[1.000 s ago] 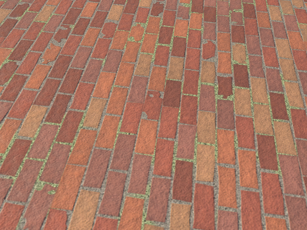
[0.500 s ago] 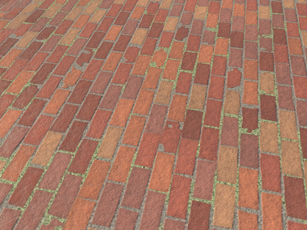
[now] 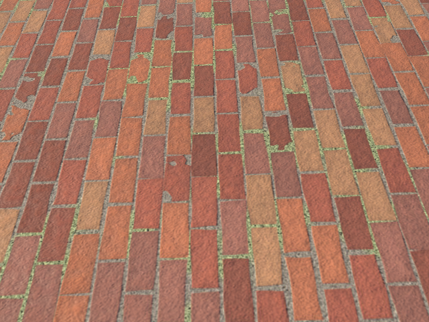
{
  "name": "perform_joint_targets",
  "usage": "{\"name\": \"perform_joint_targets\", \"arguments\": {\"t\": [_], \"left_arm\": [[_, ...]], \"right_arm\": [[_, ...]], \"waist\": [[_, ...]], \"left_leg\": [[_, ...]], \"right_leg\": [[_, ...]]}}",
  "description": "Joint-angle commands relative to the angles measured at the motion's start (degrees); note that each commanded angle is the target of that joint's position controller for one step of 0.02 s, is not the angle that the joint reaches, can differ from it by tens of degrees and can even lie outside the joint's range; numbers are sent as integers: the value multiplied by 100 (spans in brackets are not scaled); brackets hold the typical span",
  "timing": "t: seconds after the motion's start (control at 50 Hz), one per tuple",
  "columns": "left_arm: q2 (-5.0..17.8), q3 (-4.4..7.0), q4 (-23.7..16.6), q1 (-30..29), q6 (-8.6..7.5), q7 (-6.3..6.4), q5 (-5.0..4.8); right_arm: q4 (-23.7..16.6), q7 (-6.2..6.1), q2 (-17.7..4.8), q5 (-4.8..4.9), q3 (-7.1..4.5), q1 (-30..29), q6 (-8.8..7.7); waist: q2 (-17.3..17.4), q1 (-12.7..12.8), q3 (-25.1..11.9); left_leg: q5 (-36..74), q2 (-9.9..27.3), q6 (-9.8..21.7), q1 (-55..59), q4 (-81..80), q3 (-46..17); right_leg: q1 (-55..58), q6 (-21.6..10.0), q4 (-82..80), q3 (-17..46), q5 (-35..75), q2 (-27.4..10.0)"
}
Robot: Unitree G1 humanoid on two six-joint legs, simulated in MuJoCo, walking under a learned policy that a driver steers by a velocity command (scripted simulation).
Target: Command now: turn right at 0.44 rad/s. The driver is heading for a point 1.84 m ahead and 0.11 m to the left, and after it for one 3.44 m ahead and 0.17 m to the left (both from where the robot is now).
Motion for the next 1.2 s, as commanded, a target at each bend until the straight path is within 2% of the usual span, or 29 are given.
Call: {"name": "perform_joint_targets", "arguments": {"t": [0.02, 0.14, 0.18, 0.2, 0.22, 0.24, 0.26, 0.28, 0.3, 0.32, 0.36, 0.42, 0.46, 0.48, 0.5, 0.52, 0.54, 0.56, 0.64, 0.78, 0.98, 1.2], "left_arm": [[827, 195, -254, 267, -29, 24, 13], [830, 150, -299, -132, 52, -33, 98], [819, 120, -285, -329, 93, -32, 52], [756, 83, -269, -348, 103, -23, 18], [524, 9, -275, -193, 81, -22, 9], [223, -75, -283, 89, 49, -17, -46], [600, 35, -222, -170, 71, 28, 14], [659, 53, -150, -169, 86, 20, 12], [572, 47, -46, -113, 95, -4, 9], [531, 38, 40, -29, 101, -19, 22], [407, -13, 181, 13, 105, -30, 63], [265, -99, 271, -237, 92, 45, -26], [251, -127, 430, -114, 73, 96, -69], [288, -135, 526, -25, 46, 119, -49], [455, -115, 570, -13, 0, 137, 9], [671, -95, 600, -5, -46, 139, 80], [542, -135, 711, -220, -65, 90, -11], [303, -199, 724, -238, -104, 51, -4], [391, -236, 977, -141, -157, 100, 4], [307, -310, 1217, -48, -172, 114, 4], [159, -371, 1430, 132, -184, 113, -3], [7, -415, 1555, 339, -199, 127, -6]], "right_arm": [[-312, -15, -407, 21, -53, 121, -20], [-354, -37, -415, 55, -15, 297, -20], [-258, -57, -338, 52, 5, 633, -61], [-220, -73, -323, 29, 16, 770, -103], [-275, -102, -590, -62, -13, 695, -158], [-461, -99, -923, -115, -22, 404, -196], [-442, -50, -984, -124, -33, 234, -215], [-461, -8, -667, -92, 47, 43, -251], [-448, 7, -506, -45, 97, -161, -275], [-450, 4, -489, -48, 110, -214, -274], [-314, -21, -510, -19, 124, 36, -281], [-75, -16, -601, -43, 110, 474, -250], [19, -9, -672, -28, 81, 472, -209], [55, -2, -672, -14, 70, 478, -204], [66, 18, -608, 4, 81, 544, -227], [67, 55, -587, 26, 61, 656, -249], [162, 60, -385, 84, 99, 643, -234], [248, 39, -496, 60, 78, 498, -206], [440, 63, -444, 12, 73, 471, -160], [827, 64, -338, 18, 126, 602, -152], [1171, 37, -223, 19, 206, 877, -170], [1355, 5, -74, 19, 250, 1093, -183]], "waist": [[-669, 42, -690], [-880, 48, -591], [-765, -140, -532], [-625, -219, -464], [23, -93, -411], [945, 129, -508], [992, -50, -297], [619, 81, -183], [558, 182, -84], [649, 220, -133], [730, 124, -207], [770, -149, -375], [754, -63, -383], [663, -21, -400], [509, -79, -515], [153, -238, -553], [-430, -317, -311], [-306, -177, -200], [-385, -184, -75], [-203, -167, 77], [-105, -149, 84], [-100, -154, 84]], "left_leg": [[49, 22, -62, -345, -402, -73], [57, -134, 104, 832, -1634, 84], [582, -186, 221, 1475, -2702, 178], [1034, -126, 304, 1911, -3532, 87], [887, 602, 453, 2129, -4217, -791], [1244, 1834, 821, 2283, -4685, -2206], [1704, 2218, 1424, 1103, -4567, -2329], [1779, 1898, 1480, 894, -4586, -2025], [1877, 1548, 1335, 828, -4505, -1543], [2087, 1253, 1182, 996, -4393, -1184], [2846, 1058, 1134, 1538, -4105, -887], [3285, 1100, 1169, 2105, -3771, -979], [3361, 1030, 1012, 2135, -3618, -1000], [3327, 988, 831, 1965, -3574, -991], [3040, 917, 628, 1732, -3574, -996], [2619, 691, 502, 1518, -3509, -795], [2048, 422, 455, 1746, -3831, -524], [1914, 411, 407, 1952, -3730, -491], [1924, 485, 424, 2011, -3686, -502], [1633, 446, 322, 1845, -3780, -483], [1586, 461, 284, 1699, -3769, -492], [1694, 478, 299, 1665, -3698, -492]], "right_leg": [[1089, -934, -647, 1626, 1617, -1519], [367, -756, -704, 1753, 886, -1419], [116, -562, -528, 1782, 751, -1331], [-157, -337, -406, 1752, 403, -1194], [-467, -29, 13, 1493, -298, -858], [-898, 241, 851, 646, -1362, -67], [-388, 310, 1650, 286, -2080, 69], [-140, 340, 2111, 430, -1842, -57], [-69, 386, 2305, 382, -1576, -90], [-60, 444, 2378, 295, -1454, -97], [-148, 566, 1957, 96, -1520, -178], [65, 610, 852, -158, -1532, -291], [510, 555, -315, -270, -675, -305], [943, 521, -872, -148, 81, -419], [1366, 480, -900, 198, 442, -701], [1562, 403, -589, 526, 1126, -1090], [920, 274, -492, 481, 920, -1056], [702, 278, -642, 496, 580, -1012], [536, 277, -872, 497, 159, -955], [445, 209, -982, 542, -286, -972], [460, 169, -921, 474, -254, -928], [461, 173, -808, 402, -31, -895]]}}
